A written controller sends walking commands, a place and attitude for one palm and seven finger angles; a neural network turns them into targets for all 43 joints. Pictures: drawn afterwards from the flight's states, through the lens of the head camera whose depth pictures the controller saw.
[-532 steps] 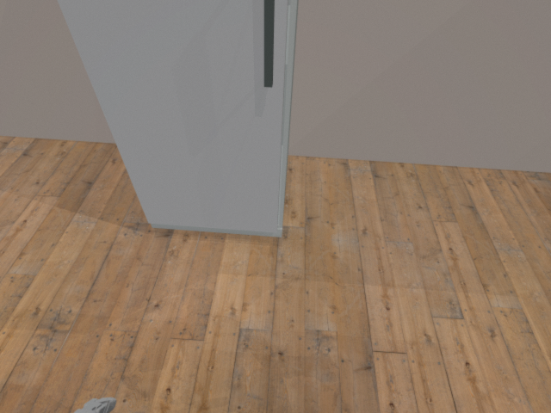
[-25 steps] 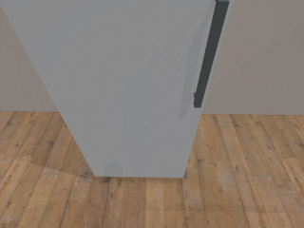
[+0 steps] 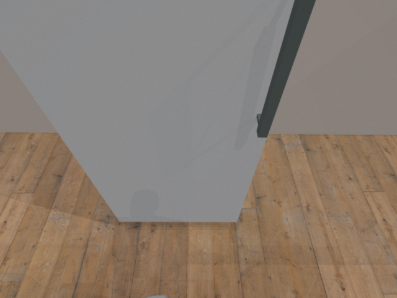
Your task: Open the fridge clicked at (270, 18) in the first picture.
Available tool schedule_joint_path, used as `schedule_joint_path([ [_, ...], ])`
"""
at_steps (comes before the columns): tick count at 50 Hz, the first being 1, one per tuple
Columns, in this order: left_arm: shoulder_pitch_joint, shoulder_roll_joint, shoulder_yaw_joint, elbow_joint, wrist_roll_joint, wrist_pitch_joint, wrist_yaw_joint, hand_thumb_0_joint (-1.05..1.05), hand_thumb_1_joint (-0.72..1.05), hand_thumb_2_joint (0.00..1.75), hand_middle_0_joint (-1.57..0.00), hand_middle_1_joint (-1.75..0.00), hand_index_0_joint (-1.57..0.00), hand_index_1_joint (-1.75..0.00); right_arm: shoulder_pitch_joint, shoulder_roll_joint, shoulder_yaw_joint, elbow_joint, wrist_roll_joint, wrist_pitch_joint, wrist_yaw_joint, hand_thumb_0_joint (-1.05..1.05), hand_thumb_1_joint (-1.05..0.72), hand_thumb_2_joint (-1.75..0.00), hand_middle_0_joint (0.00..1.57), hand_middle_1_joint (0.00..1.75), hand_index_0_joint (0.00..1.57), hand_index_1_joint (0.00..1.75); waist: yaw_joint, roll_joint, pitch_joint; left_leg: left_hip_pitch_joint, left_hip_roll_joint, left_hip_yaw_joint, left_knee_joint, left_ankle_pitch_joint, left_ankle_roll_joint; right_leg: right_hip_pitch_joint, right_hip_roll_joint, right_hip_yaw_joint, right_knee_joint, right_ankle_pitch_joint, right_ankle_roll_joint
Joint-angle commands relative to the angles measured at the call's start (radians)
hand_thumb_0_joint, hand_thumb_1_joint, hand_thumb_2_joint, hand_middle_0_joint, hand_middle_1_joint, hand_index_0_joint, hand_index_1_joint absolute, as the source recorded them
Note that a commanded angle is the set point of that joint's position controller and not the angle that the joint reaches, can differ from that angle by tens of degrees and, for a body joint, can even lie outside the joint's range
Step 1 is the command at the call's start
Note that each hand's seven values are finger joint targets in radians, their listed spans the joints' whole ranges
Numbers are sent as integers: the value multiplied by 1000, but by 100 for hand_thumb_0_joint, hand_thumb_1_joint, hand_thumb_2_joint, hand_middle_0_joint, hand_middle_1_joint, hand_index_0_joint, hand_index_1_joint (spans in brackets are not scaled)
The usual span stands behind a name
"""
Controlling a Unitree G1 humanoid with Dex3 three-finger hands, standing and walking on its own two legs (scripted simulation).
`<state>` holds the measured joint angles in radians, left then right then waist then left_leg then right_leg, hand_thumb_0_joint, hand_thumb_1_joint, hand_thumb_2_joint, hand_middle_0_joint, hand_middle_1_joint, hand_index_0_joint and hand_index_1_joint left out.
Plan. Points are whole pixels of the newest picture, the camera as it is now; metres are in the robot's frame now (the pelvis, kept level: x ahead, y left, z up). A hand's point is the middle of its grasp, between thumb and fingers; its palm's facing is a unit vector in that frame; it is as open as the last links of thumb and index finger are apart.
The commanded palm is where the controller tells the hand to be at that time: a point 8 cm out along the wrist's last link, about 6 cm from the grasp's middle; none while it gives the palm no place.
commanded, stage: come to a stop and stand still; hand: right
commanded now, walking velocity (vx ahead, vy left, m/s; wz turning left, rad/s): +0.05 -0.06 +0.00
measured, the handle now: (277, 70) +0.49 -0.11 +0.20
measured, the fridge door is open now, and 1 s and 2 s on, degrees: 0 0 0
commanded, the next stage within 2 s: look again from close up in 1.32 s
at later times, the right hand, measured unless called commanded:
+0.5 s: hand out of the picture -0.04 -0.17 -0.16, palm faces +0.02 +0.99 -0.14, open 7.3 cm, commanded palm none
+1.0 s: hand out of the picture +0.00 -0.17 -0.16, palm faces +0.00 +0.98 -0.20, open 7.3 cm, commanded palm none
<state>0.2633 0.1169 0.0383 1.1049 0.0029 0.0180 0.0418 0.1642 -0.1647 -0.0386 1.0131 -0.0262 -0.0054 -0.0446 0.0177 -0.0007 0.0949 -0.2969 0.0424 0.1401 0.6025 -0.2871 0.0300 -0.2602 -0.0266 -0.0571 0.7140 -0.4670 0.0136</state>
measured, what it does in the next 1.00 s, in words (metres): stands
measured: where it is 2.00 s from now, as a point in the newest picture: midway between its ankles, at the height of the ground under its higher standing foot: outside the picture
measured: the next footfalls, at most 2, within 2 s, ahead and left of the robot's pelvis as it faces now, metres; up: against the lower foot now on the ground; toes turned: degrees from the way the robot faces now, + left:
none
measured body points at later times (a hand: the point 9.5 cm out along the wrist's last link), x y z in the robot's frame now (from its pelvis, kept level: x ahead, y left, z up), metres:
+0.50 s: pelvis +0.01 -0.02 +0.02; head +0.02 -0.02 +0.47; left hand -0.02 +0.19 -0.14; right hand -0.04 -0.22 -0.15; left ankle +0.02 +0.11 -0.73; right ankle -0.02 -0.11 -0.73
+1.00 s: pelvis +0.00 -0.01 +0.01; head -0.02 +0.01 +0.46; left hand -0.03 +0.19 -0.16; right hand +0.00 -0.23 -0.14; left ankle +0.02 +0.11 -0.73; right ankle -0.02 -0.11 -0.73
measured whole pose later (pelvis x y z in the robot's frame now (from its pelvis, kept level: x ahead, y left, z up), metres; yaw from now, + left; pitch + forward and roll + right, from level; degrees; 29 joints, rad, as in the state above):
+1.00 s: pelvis +0.00 -0.01 +0.01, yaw +2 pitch -3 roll -1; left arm 0.35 0.13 -0.02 1.11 0.01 -0.03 0.02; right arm 0.31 -0.12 0.01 1.12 -0.01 -0.02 -0.03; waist 0.00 -0.03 0.01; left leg -0.22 0.06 0.10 0.49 -0.22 0.01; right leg -0.12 0.00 -0.11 0.44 -0.28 -0.03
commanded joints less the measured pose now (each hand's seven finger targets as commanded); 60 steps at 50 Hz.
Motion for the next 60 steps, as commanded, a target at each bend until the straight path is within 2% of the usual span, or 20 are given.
schedule_joint_path([
  [1, 161, 26, 1, -5, 7, -13, -6, 0, 90, 90, -20, -30, -20, -30, 54, -121, -23, -32, 9, 5, -4, 0, -90, -90, 20, 30, 20, 30, 12, 96, -99, -23, 193, -194, -165, 284, 81, 138, -29, -10, -255, 223, 1],
  [2, 149, 65, 1, -11, 14, -20, -6, 0, 90, 90, -20, -30, -20, -30, 43, -98, -19, -46, 12, 12, 3, 0, -90, -90, 20, 30, 20, 30, 1, -14, -67, -67, 122, -148, -144, 135, 32, 130, -97, 64, -313, 285, -25],
  [3, 104, 87, 1, -29, 18, -26, -10, 0, 90, 90, -20, -30, -20, -30, 39, -70, -13, -51, 8, 20, 5, 0, -90, -90, 20, 30, 20, 30, -19, -142, -32, -9, 56, -101, -127, 7, -16, 21, -162, 141, -391, 308, -61],
  [4, 55, 104, -3, -38, 21, -32, -10, 0, 90, 90, -20, -30, -20, -30, 36, -57, -11, -40, 5, 21, 5, 0, -90, -90, 20, 30, 20, 30, -30, -194, -4, 76, 37, -72, -101, -15, -36, -75, -189, 181, -458, 255, -86],
  [6, 4, 125, -10, -54, 20, -41, -10, 0, 90, 90, -20, -30, -20, -30, 78, -63, -2, -2, 0, 13, 14, 0, -90, -90, 20, 30, 20, 30, -56, -102, 2, 145, 48, -87, -139, 40, -34, -106, -164, 165, -479, 143, -76],
  [7, 7, 126, -11, -52, 21, -44, -11, 0, 90, 90, -20, -30, -20, -30, 99, -57, 5, 18, 1, 9, 17, 0, -90, -90, 20, 30, 20, 30, -54, -84, 3, 145, 53, -92, -170, 55, -33, -87, -146, 153, -491, 80, -64],
  [8, 30, 106, -15, -43, 20, -46, -10, 0, 90, 90, -20, -30, -20, -30, 109, -50, 11, 30, 0, 4, 19, 0, -90, -90, 20, 30, 20, 30, -47, -55, -6, 147, 57, -96, -190, 83, -32, -58, -136, 145, -487, 104, -57],
  [12, 57, 116, -21, -27, 20, -43, -10, 0, 90, 90, -20, -30, -20, -30, 136, -45, 21, 66, 3, 2, 23, 0, -90, -90, 20, 30, 20, 30, -33, -48, 33, 110, 59, -89, -212, 63, -34, -31, -138, 139, -524, 18, -49],
  [19, 92, 96, -35, 9, 11, -53, 0, 0, 90, 90, -20, -30, -20, -30, 201, -42, 32, 114, 10, -12, 18, 0, -90, -90, 20, 30, 20, 30, -27, 1, -6, 133, 84, -101, -249, 194, -36, 72, -120, 71, -440, 332, -40],
  [22, 108, 84, -40, 28, 8, -55, 2, 0, 90, 90, -20, -30, -20, -30, 226, -37, 35, 132, 13, -18, 14, 0, -90, -90, 20, 30, 20, 30, -25, 8, -32, 147, 88, -105, -257, 218, -31, 100, -112, 55, -421, 367, -37],
  [25, 123, 66, -42, 44, 7, -54, 3, 0, 90, 90, -20, -30, -20, -30, 238, -30, 37, 143, 13, -20, 10, 0, -90, -90, 20, 30, 20, 30, -25, 1, -15, 149, 91, -103, -260, 221, -27, 92, -107, 49, -420, 366, -34],
  [26, 25, 146, -33, -25, -9, -64, -10, 0, 90, 90, -20, -30, -20, -30, 270, -68, 50, 167, 5, -36, -32, 0, -90, -90, 20, 30, 20, 30, -45, -43, -38, 115, 113, -161, -183, 483, -9, 49, -124, 28, -244, 559, -18],
  [27, 99, 96, -31, -47, 4, -58, -8, 0, 90, 90, -20, -30, -20, -30, 275, -83, 43, 140, 11, -40, -23, 0, -90, -90, 20, 30, 20, 30, -4, -97, -124, 165, 124, -157, -176, 347, 4, 58, -69, 39, -267, 334, -20],
  [28, 104, 71, -38, -37, 12, -63, -15, 0, 90, 90, -20, -30, -20, -30, 267, -85, 42, 140, 12, -52, -14, 0, -90, -90, 20, 30, 20, 30, -14, -107, -152, 165, 128, -159, -151, 434, 14, 59, -59, 42, -262, 343, -21],
  [29, 143, 76, -34, -41, 7, -66, -11, 0, 90, 90, -20, -30, -20, -30, 258, -69, 43, 135, 12, -52, -7, 0, -90, -90, 20, 30, 20, 30, 2, -89, -180, 172, 112, -139, -131, 366, 19, 72, -78, 59, -282, 384, -29],
  [31, 154, 88, -32, -39, 7, -64, -3, 0, 90, 90, -20, -30, -20, -30, 247, -27, 50, 133, 10, -40, 0, 0, -90, -90, 20, 30, 20, 30, -2, -12, -94, 119, 83, -113, -135, 251, 13, 47, -100, 70, -300, 414, -47],
  [34, 155, 76, -37, -43, 7, -64, -3, 0, 90, 90, -20, -30, -20, -30, 240, -11, 49, 126, 11, -34, 3, 0, -90, -90, 20, 30, 20, 30, -12, 25, -18, 98, 76, -113, -151, 188, 11, 7, -93, 76, -333, 366, -53],
  [38, 155, 71, -41, -39, 9, -62, -9, 0, 90, 90, -20, -30, -20, -30, 233, -16, 46, 114, 11, -31, 4, 0, -90, -90, 20, 30, 20, 30, -19, 23, 39, 82, 76, -124, -183, 116, 11, -22, -78, 77, -376, 266, -53],
  [44, 154, 78, -43, -30, 11, -59, -11, 0, 90, 90, -20, -30, -20, -30, 229, -31, 40, 98, 14, -26, 5, 0, -90, -90, 20, 30, 20, 30, -25, 0, 39, 90, 76, -138, -206, 94, 11, -16, -73, 64, -405, 227, -50],
  [60, 160, 72, -44, 7, 11, -49, -14, 0, 90, 90, -20, -30, -20, -30, 214, -43, 33, 91, 16, -27, 7, 0, -90, -90, 20, 30, 20, 30, -21, 26, 12, 90, 88, -160, -257, 43, 16, 20, -70, 44, -403, 216, -41],
])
